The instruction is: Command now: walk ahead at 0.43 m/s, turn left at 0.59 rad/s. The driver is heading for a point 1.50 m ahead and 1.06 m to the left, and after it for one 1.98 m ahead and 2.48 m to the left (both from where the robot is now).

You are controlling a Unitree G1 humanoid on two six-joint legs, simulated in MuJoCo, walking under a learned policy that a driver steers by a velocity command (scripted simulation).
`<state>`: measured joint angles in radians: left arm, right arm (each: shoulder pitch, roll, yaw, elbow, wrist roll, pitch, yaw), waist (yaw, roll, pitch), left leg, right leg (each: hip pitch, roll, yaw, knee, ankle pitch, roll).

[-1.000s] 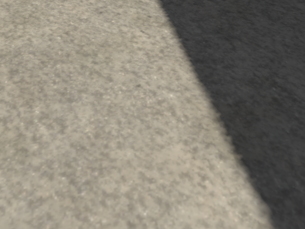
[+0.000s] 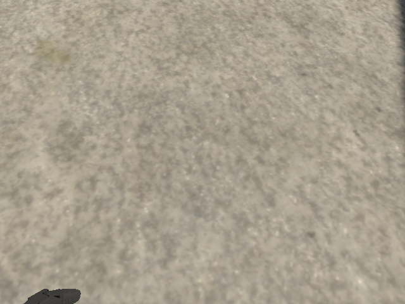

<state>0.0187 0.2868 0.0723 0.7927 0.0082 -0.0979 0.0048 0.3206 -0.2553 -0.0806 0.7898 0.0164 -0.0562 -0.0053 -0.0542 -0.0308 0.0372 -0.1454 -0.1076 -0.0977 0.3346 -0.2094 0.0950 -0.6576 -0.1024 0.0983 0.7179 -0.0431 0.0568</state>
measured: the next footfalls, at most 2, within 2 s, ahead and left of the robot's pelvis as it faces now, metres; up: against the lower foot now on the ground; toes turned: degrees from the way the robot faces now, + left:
right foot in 0.16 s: +0.29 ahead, -0.14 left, +0.00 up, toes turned +9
left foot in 0.60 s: +0.18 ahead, +0.10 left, +0.00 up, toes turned +25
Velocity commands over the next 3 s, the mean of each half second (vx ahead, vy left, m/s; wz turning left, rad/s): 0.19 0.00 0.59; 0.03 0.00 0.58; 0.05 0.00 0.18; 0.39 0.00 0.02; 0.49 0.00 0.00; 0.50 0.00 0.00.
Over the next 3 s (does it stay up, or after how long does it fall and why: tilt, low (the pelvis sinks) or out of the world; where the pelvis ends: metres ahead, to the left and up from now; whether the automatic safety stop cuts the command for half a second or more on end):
stays up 0.75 0.45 0.00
